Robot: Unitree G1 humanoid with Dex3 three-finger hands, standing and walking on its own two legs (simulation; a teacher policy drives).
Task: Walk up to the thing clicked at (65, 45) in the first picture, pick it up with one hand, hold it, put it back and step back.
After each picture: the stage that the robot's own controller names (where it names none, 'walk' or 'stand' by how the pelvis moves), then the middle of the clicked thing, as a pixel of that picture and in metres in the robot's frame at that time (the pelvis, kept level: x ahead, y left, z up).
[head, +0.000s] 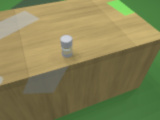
stand; (66, 46) +0.71 +0.11 -0.11
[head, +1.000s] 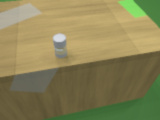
walk; (60, 46) +0.65 +0.14 -0.08
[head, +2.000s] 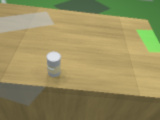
stand; (53, 64) +0.55 +0.16 -0.09
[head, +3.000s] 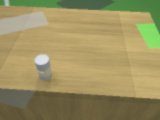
walk; (43, 67) +0.52 +0.22 -0.09
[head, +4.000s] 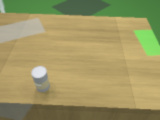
stand; (41, 79) +0.47 +0.21 -0.11
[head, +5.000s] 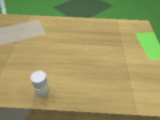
stand; (40, 83) +0.45 +0.21 -0.11
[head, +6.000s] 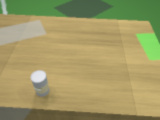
stand; (40, 83) +0.45 +0.21 -0.11
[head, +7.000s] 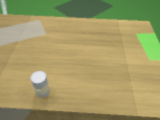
stand; (40, 84) +0.45 +0.21 -0.11
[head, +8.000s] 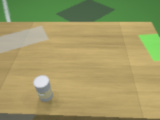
rise first; (43, 88) +0.43 +0.21 -0.10
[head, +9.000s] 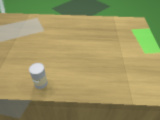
go down; (38, 76) +0.49 +0.21 -0.09
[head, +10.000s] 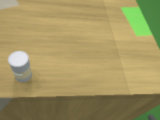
go down; (21, 67) +0.45 +0.19 -0.05
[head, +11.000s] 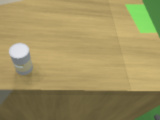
go down; (21, 59) +0.47 +0.20 -0.04
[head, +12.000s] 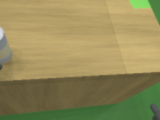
close in; out of the picture +0.48 +0.21 +0.01
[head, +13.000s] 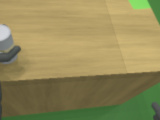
lift; (3, 45) +0.48 +0.20 +0.01
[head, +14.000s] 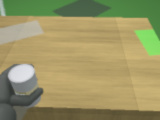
lift; (26, 86) +0.30 +0.18 +0.12
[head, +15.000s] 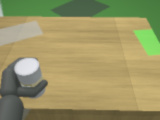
hold; (31, 79) +0.33 +0.17 +0.11
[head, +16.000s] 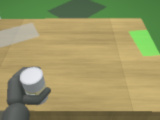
hold; (35, 86) +0.33 +0.16 +0.07
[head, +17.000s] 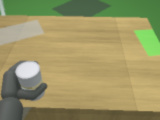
hold; (31, 81) +0.33 +0.17 +0.09
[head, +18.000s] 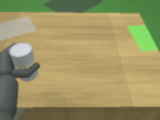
crouch; (25, 62) +0.40 +0.19 +0.09
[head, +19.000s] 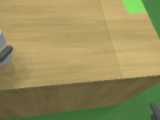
lower; out of the picture +0.48 +0.22 +0.00
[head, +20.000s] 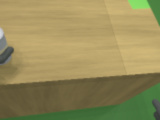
lower; out of the picture +0.48 +0.22 +0.01
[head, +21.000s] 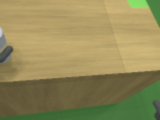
lower; out of the picture +0.48 +0.21 +0.01
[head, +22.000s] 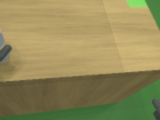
lower; out of the picture +0.49 +0.21 +0.01
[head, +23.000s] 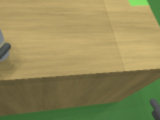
lower; out of the picture +0.49 +0.21 +0.01
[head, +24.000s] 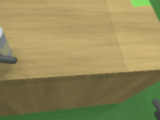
withdraw; out of the picture +0.49 +0.21 +0.01
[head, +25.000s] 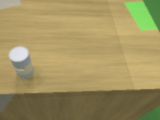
sink last; (22, 63) +0.46 +0.21 -0.03
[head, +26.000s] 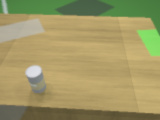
sink last; (36, 79) +0.45 +0.23 -0.06
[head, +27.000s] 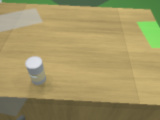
stand; (36, 71) +0.47 +0.21 -0.04
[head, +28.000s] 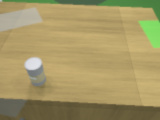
stand; (36, 72) +0.46 +0.21 -0.04
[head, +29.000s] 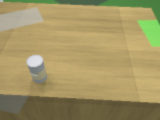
stand; (37, 69) +0.48 +0.21 -0.05
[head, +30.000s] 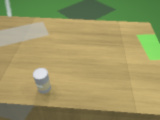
stand; (42, 81) +0.47 +0.21 -0.11
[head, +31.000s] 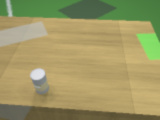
stand; (40, 81) +0.47 +0.22 -0.11
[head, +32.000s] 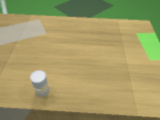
stand; (40, 83) +0.45 +0.21 -0.11
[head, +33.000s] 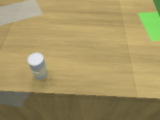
walk; (38, 66) +0.48 +0.21 -0.10
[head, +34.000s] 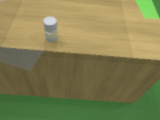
walk; (50, 29) +0.70 +0.18 -0.09
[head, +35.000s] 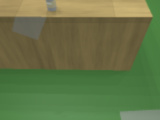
walk; (50, 1) +1.04 +0.29 -0.08
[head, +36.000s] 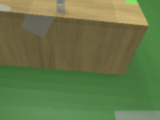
stand; (60, 3) +1.15 +0.18 -0.08
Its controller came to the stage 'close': yes
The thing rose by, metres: 0.19
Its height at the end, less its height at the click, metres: +0.00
